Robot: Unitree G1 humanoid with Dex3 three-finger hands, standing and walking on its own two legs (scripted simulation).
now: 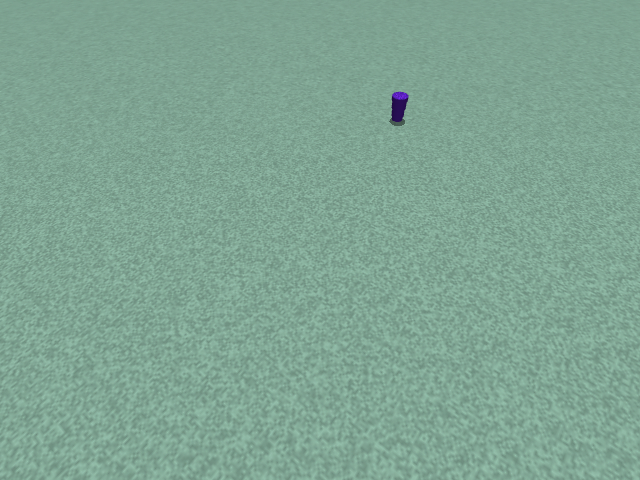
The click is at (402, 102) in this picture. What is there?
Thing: tapered cup
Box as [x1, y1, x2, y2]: [391, 92, 407, 121]
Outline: 403,92 395,92 392,94 391,115 392,119 395,121 401,120 403,116 403,111 407,100 407,94
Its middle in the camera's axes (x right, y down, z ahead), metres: +0.44 -0.77 +2.25
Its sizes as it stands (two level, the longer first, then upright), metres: 0.091 0.091 0.148
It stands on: the floor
